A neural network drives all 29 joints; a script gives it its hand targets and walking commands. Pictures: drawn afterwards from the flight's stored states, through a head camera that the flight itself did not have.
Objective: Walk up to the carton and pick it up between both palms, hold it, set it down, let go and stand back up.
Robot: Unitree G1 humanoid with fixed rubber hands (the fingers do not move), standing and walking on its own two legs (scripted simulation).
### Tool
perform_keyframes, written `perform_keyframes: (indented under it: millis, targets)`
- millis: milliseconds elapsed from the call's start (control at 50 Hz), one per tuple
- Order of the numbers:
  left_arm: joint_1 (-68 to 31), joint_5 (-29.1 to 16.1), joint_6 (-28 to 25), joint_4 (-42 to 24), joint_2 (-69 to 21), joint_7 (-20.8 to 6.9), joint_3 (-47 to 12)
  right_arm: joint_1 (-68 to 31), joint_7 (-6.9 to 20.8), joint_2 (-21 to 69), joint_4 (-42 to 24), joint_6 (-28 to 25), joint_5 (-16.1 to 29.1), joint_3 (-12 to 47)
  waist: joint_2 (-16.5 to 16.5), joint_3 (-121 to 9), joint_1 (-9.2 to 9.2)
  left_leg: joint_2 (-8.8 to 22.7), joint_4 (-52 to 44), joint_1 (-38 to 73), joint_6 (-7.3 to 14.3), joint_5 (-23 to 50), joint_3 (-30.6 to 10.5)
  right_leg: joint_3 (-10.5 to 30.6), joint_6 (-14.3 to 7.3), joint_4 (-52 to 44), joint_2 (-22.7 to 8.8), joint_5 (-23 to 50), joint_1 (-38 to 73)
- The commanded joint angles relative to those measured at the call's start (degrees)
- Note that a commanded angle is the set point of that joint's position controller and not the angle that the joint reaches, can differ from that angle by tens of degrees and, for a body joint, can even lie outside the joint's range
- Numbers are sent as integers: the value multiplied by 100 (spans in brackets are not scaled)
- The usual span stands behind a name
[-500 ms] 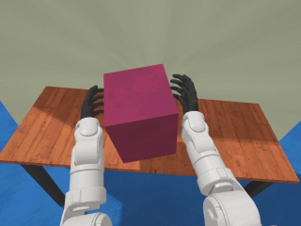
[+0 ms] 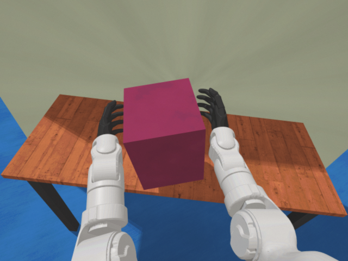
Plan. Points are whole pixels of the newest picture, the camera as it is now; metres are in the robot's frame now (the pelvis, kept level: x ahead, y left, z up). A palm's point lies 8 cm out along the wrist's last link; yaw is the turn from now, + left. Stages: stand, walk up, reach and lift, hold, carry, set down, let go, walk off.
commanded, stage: set down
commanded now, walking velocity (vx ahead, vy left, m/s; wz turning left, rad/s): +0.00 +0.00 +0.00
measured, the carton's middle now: (165, 135) +0.41 +0.03 +0.05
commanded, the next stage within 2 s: none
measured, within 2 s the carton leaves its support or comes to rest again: rests again in 1.98 s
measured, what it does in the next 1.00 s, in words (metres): stands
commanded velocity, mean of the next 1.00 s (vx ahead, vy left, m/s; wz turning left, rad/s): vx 0.00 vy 0.00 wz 0.00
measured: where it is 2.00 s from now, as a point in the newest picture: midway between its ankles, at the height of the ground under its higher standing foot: outside the picture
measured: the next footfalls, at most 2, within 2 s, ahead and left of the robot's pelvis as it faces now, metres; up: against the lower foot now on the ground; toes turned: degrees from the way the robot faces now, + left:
none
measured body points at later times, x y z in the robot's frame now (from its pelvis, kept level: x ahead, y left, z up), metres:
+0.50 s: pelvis +0.01 +0.00 +0.00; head +0.02 +0.01 +0.45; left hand +0.41 +0.13 +0.09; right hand +0.43 -0.13 +0.11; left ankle +0.01 +0.15 -0.75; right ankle -0.01 -0.08 -0.75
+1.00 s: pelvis +0.00 -0.01 +0.00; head +0.04 -0.01 +0.44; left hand +0.41 +0.13 +0.08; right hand +0.44 -0.13 +0.07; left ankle +0.01 +0.15 -0.75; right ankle -0.01 -0.08 -0.75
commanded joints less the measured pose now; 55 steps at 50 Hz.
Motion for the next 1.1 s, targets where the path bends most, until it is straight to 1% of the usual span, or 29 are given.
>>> perform_keyframes:
  millis: [0, 120, 140, 180, 220, 260, 280, 300, 320, 340, 360, 440, 500, 540, 640, 660, 700, 720, 740, 820, 840, 860, 880, 900, 940, 980, 1000, 1020, 1080]
  targets:
    - [-4430, -444, -1057, -571, -2964, -233, -2644, -3520, 783, 2166, -230, -543, -460, 919, 901, -3163, -271, -148, 278, 1232, 17, 1347, 501, -395, 285, -135, -60, 1097, -161]
    - [-4578, -651, -1371, -397, -3035, 99, -2818, -3886, 902, 1979, -137, -681, -427, 820, 726, -3941, -170, -83, 583, 1412, -119, 2077, 476, -390, 234, 18, 116, 1515, -384]
    - [-4447, -588, -1384, -269, -3055, 138, -2737, -3899, 932, 2050, -132, -660, -434, 894, 705, -4012, -45, -93, 618, 1361, -109, 2173, 469, -341, 231, 37, 120, 1624, -305]
    - [-4317, -603, -1379, -123, -3054, 180, -2642, -3975, 970, 2085, -159, -620, -335, 1047, 507, -4030, 80, -101, 612, 1146, -48, 2191, 475, -289, 245, 94, 122, 1868, -80]
    - [-4170, -526, -1349, 191, -2940, 170, -2400, -4128, 987, 2051, -130, -539, -336, 1034, 293, -3855, 114, -115, 521, 771, 26, 2011, 503, -195, 311, 123, 72, 2062, 118]
    - [-4077, -439, -1336, 453, -2851, 145, -2126, -4226, 995, 2195, -190, -525, -301, 1137, 52, -3764, 314, -144, 406, 379, 132, 1850, 561, -85, 390, 226, 43, 2412, 481]
    - [-4097, -426, -1359, 410, -2859, 127, -2075, -4300, 1000, 2275, -197, -517, -282, 1182, 33, -3819, 393, -152, 373, 267, 146, 1826, 591, -51, 412, 291, 16, 2638, 694]
    - [-4139, -386, -1365, 479, -2814, 113, -1993, -4227, 1017, 2266, -127, -514, -295, 1165, 23, -3822, 367, -155, 312, 117, 154, 1829, 586, -26, 445, 297, 5, 2862, 828]
    - [-4047, -329, -1371, 508, -2782, 95, -1848, -4155, 1016, 2363, -140, -517, -259, 1300, 37, -3831, 516, -150, 309, 39, 174, 1906, 605, 25, 445, 356, -10, 3170, 1087]
    - [-4048, -324, -1398, 530, -2746, 82, -1818, -4137, 1013, 2334, -34, -507, -257, 1249, -26, -3860, 462, -162, 269, -168, 202, 1929, 619, 61, 476, 397, -20, 3388, 1213]
    - [-4051, -282, -1426, 573, -2772, 74, -1726, -4187, 1019, 2364, -75, -518, -243, 1268, 6, -3851, 598, -165, 267, -238, 211, 1910, 656, 100, 481, 432, -34, 3481, 1317]
    - [-4084, -220, -1461, 628, -2761, 59, -1530, -4079, 1072, 2326, 383, -449, -374, 1040, 98, -3499, 550, -176, 173, -395, 228, 1709, 714, 122, 458, 380, -81, 3247, 1174]
    - [-4232, -255, -1514, 444, -2753, 73, -1624, -3840, 1068, 2338, 751, -445, -525, 761, 241, -3560, 357, -158, 208, -201, 183, 1920, 689, 74, 423, 358, -80, 3332, 1017]
    - [-4236, -222, -1565, 440, -2822, 102, -1589, -3839, 1089, 2305, 777, -492, -584, 689, 311, -3604, 392, -156, 270, -53, 132, 2064, 743, 45, 409, 377, -73, 3377, 872]
    - [-4634, -441, -1830, 267, -2940, 181, -1941, -3983, 1084, 2301, 773, -708, -868, 425, 443, -4368, 129, -178, 437, -133, 42, 2146, 658, 6, 399, 519, -80, 3674, 762]
    - [-4736, -465, -1869, 274, -3004, 227, -1979, -4064, 1112, 2271, 828, -727, -883, 367, 478, -4547, 163, -161, 462, -58, 25, 2139, 648, -23, 378, 499, -32, 3470, 597]
    - [-4975, -535, -1934, 217, -2983, 318, -2077, -4097, 1140, 2233, 844, -744, -976, 214, 519, -4708, 103, -150, 551, 221, -22, 2092, 656, -124, 352, 400, -24, 2936, 116]
    - [-5021, -546, -1974, 197, -3035, 372, -2100, -4087, 1173, 2201, 895, -742, -986, 193, 609, -4806, 152, -133, 597, 351, -50, 2128, 660, -163, 300, 396, -3, 2661, -109]
    - [-5077, -539, -1985, 244, -2910, 410, -2038, -4137, 1189, 2081, 958, -721, -1055, 36, 556, -4801, 100, -97, 600, 429, -67, 2070, 637, -180, 294, 340, 15, 2429, -333]
    - [-5012, -515, -1915, 556, -2808, 521, -1835, -4313, 1276, 1970, 952, -659, -1114, -155, 450, -4869, 273, -86, 596, 392, -11, 1926, 656, -178, 280, 320, 73, 2050, -558]
    - [-4974, -531, -1906, 646, -2755, 532, -1816, -4387, 1294, 1882, 960, -649, -1114, -187, 336, -4920, 265, -76, 596, 331, 8, 1878, 626, -142, 279, 322, 75, 2075, -545]
    - [-4945, -541, -1894, 743, -2721, 545, -1697, -4426, 1309, 1924, 944, -635, -1071, -120, 309, -4844, 371, -78, 574, 155, 64, 1841, 641, -106, 295, 355, 62, 2142, -438]
    - [-4906, -511, -1888, 822, -2684, 547, -1661, -4450, 1318, 1927, 933, -614, -1113, -160, 265, -4878, 373, -84, 538, 40, 71, 1809, 652, -118, 328, 385, 48, 2214, -336]
    - [-4851, -453, -1877, 984, -2669, 542, -1479, -4529, 1335, 1975, 935, -599, -1094, -128, 190, -4782, 496, -89, 537, -144, 86, 1760, 673, -78, 341, 448, 55, 2339, -204]
    - [-4643, -363, -1863, 1258, -2573, 507, -1244, -4617, 1363, 1927, 967, -583, -1130, -136, 28, -4606, 584, -119, 425, -614, 182, 1527, 709, 30, 397, 513, -8, 2514, 95]
    - [-4449, -220, -1821, 1492, -2453, 449, -915, -4664, 1396, 1913, 920, -553, -1109, -102, -127, -4340, 789, -124, 275, -952, 284, 1318, 795, 118, 456, 542, -63, 2601, 387]
    - [-4397, -164, -1779, 1610, -2393, 431, -780, -4693, 1421, 1866, 992, -509, -1139, -163, -147, -4173, 779, -124, 214, -1158, 321, 1206, 791, 159, 479, 556, -78, 2545, 442]
    - [-4335, -118, -1759, 1671, -2314, 397, -647, -4698, 1429, 1903, 979, -489, -1148, -196, -260, -4100, 874, -139, 184, -1273, 350, 1125, 824, 178, 487, 561, -87, 2557, 528]
    - [-4282, 0, -1734, 1769, -2246, 313, -357, -4719, 1436, 1894, 1039, -465, -1181, -263, -252, -3871, 1008, -153, 93, -1515, 413, 1054, 897, 259, 486, 573, -167, 2680, 785]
